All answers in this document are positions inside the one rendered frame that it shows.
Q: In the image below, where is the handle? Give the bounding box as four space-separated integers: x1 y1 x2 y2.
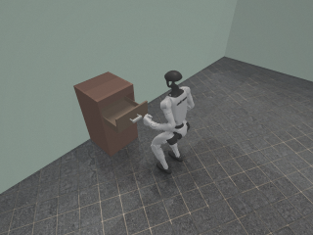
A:
130 114 142 123

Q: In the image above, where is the robot left upper arm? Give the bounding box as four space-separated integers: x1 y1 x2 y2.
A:
160 97 176 130

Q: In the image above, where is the right robot thigh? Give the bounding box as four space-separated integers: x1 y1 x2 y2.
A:
165 119 191 132

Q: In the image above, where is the robot left forearm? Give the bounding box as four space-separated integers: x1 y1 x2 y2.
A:
149 121 172 131

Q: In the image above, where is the right robot foot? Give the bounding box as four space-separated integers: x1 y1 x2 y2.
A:
168 151 183 163

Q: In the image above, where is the cabinet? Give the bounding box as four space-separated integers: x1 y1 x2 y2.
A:
73 71 138 156

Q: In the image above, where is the robot left hand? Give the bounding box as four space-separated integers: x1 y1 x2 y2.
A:
143 114 152 126

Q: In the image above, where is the robot right upper arm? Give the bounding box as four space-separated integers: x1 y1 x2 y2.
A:
181 86 195 110

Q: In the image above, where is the drawer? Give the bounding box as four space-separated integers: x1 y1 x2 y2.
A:
101 96 148 134

